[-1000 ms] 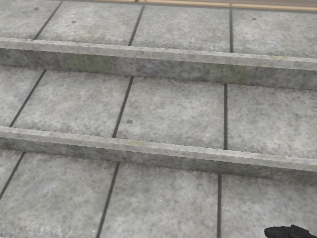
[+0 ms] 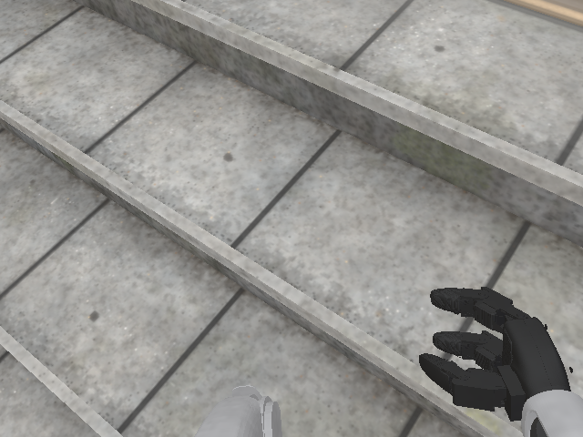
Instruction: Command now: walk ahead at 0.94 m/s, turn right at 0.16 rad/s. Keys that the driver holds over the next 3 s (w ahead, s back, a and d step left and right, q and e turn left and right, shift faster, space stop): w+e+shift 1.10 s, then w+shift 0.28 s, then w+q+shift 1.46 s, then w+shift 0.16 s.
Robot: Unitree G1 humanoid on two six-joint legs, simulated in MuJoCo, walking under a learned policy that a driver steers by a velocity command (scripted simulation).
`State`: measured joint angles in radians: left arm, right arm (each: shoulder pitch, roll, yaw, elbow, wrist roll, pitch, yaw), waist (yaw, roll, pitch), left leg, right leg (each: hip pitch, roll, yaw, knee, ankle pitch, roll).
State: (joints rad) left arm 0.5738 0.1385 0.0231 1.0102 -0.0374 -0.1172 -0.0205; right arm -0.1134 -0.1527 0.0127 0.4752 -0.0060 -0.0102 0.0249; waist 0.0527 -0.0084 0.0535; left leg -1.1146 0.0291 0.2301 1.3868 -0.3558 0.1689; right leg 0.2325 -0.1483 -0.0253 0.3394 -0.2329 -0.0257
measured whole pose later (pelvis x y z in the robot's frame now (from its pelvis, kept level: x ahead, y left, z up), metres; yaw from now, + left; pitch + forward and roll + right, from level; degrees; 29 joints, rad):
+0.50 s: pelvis +0.41 -0.01 +0.18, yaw -19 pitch +3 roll -3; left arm -0.05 0.10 -0.05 0.61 -0.03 0.02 -0.01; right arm 0.57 -0.12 0.02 0.99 0.01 -0.09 -0.06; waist 0.00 -0.03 -0.02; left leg 0.17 0.05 0.41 0.37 -0.33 -0.01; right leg -1.03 0.10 -0.30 1.42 -0.47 -0.23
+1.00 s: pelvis +0.85 -0.13 +0.40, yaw -48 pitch +4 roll +3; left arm 0.37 0.31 0.11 0.80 0.03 -0.11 -0.03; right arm 0.06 -0.14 0.02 0.56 -0.03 -0.06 -0.02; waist 0.03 -0.04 -0.02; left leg -0.79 0.10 0.07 1.21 -0.49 -0.05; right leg -0.47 0.14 0.15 1.44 -0.08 -0.16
